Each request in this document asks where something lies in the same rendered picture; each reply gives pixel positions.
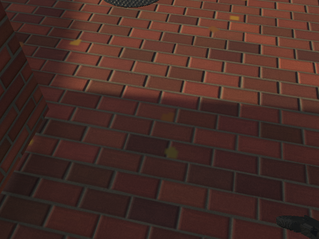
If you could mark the robot right hand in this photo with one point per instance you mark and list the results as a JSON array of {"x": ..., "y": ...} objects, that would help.
[{"x": 306, "y": 225}]

